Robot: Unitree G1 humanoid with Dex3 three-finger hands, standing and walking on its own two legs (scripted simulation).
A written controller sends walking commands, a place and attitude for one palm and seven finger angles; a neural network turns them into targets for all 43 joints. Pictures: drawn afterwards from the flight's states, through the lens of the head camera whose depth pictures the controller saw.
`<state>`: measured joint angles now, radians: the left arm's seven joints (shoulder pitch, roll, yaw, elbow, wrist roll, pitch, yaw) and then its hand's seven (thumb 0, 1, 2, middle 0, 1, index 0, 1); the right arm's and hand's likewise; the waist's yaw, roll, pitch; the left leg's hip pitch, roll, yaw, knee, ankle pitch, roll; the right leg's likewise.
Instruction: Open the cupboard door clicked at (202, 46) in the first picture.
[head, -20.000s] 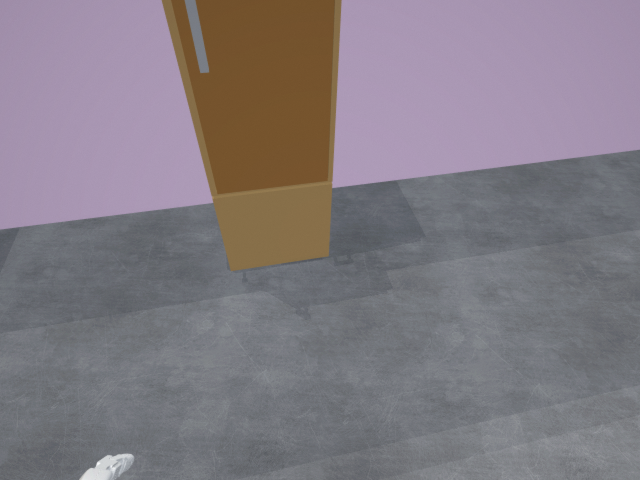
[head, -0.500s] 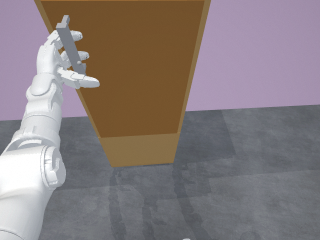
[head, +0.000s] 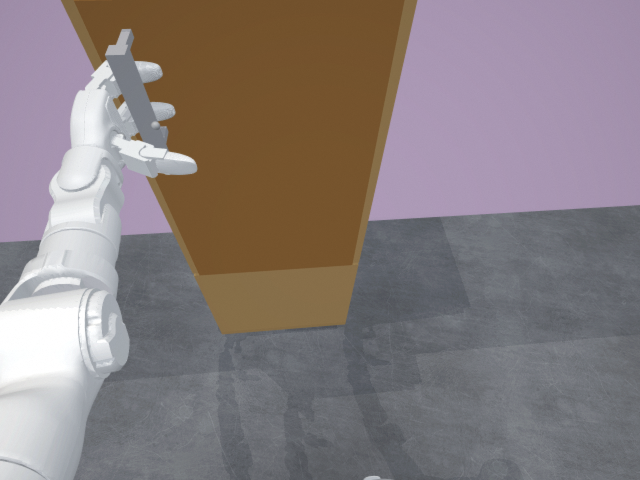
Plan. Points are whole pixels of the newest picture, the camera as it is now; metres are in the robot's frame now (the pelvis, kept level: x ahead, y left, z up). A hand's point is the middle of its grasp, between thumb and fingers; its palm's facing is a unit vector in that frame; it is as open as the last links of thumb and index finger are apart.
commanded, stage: close the thumb around the handle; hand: left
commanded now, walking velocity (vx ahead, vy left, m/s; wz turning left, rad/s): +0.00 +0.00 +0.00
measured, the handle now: (144, 100) +0.55 +0.19 +0.16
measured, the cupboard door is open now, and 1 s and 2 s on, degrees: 0 1 43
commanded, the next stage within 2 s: pull the door open along its arc in 0.74 s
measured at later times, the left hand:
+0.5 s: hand (156, 127) +0.50 +0.16 +0.16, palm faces +0.02 -1.00 +0.02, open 8.4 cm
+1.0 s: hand (159, 130) +0.50 +0.16 +0.16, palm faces +0.03 -1.00 +0.00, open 5.6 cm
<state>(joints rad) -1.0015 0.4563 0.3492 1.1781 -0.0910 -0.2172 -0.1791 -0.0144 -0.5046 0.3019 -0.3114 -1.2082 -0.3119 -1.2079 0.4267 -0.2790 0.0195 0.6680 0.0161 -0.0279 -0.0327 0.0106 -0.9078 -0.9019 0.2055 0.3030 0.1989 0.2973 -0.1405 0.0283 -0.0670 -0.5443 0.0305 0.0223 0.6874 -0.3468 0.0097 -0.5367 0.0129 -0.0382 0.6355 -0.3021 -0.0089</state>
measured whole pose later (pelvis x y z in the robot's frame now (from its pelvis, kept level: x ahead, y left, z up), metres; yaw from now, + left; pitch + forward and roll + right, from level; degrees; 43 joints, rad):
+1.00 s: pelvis +0.00 +0.00 +0.00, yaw +0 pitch +11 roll -1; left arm -0.94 0.43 0.35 1.11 -0.10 -0.21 -0.16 0.01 0.75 0.83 -0.38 -1.35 -0.37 -1.35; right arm 0.43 -0.28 0.01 0.66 0.02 -0.02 -0.03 0.01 -0.91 -0.90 0.21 0.30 0.20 0.30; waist -0.13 0.03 -0.08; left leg -0.52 0.03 0.03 0.68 -0.35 0.01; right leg -0.52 0.02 -0.03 0.63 -0.30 -0.01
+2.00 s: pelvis +0.00 -0.04 +0.01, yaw +4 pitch -3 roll +0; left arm -0.08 -0.12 -0.23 -0.17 0.01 0.32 0.61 0.03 0.61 0.78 -0.35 -1.27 -0.34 -1.30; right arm 0.11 -0.20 0.01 0.67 -0.04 0.12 0.02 0.02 -0.91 -0.90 0.20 0.30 0.20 0.30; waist 0.01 0.07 -0.02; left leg -0.21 0.04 -0.05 0.56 -0.30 -0.03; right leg -0.20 0.02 -0.11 0.55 -0.31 -0.06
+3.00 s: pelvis -0.02 +0.00 +0.01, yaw +3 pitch -5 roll +0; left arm -0.17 0.04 -0.26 -0.03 -0.07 0.17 0.11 -0.01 -0.51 0.30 -0.23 -0.39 -0.16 -0.39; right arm 0.16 -0.19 0.05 0.59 0.01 0.12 -0.02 0.02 -0.91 -0.90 0.20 0.30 0.20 0.30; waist 0.03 0.04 0.00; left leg -0.21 -0.01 -0.02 0.58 -0.29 0.01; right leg -0.20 -0.03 -0.08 0.56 -0.28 -0.01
